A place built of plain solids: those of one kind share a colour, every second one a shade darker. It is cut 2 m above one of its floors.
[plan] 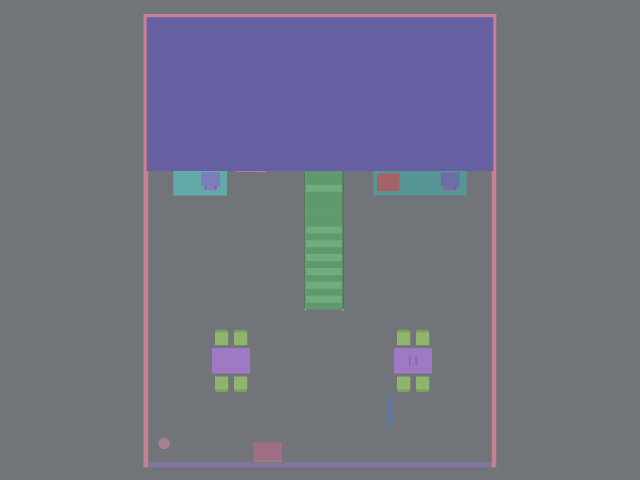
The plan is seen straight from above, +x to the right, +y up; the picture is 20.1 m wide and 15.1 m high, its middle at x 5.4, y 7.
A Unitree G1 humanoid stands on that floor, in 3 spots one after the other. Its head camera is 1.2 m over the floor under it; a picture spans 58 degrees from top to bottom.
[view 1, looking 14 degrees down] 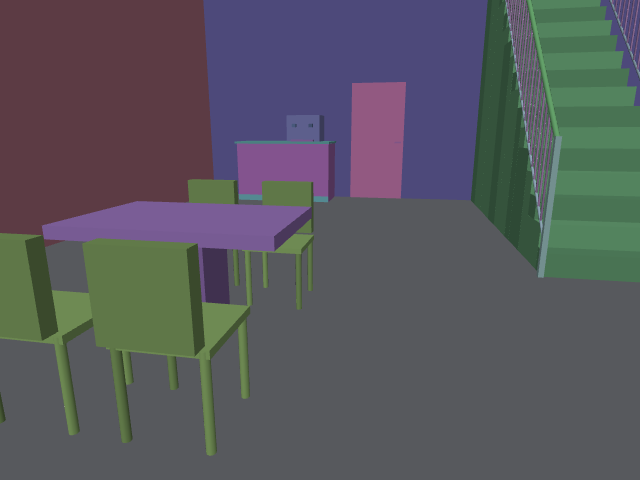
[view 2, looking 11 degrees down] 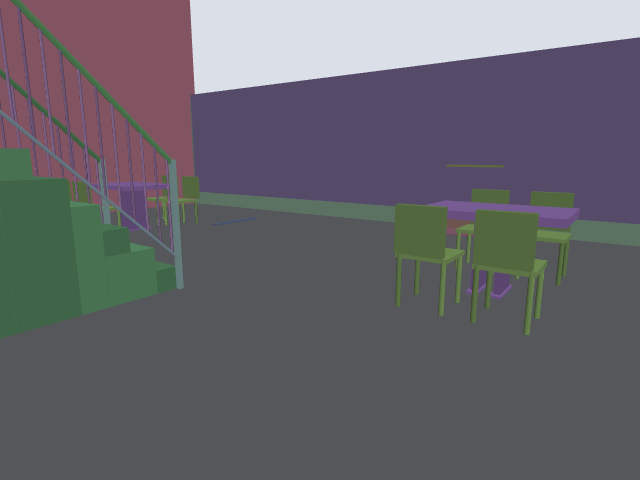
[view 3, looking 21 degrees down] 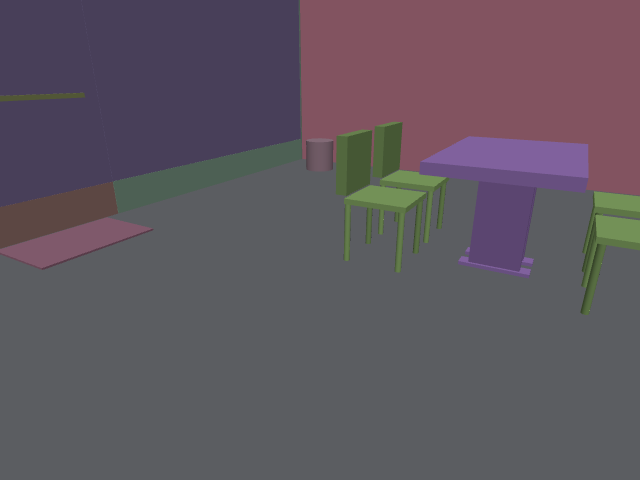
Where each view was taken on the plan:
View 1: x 3.76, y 1.00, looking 101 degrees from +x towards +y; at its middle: ground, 4.96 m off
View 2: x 1.63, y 7.16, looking -54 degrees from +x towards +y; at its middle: ground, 6.29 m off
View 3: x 5.53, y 3.51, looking -150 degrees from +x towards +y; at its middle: ground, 3.35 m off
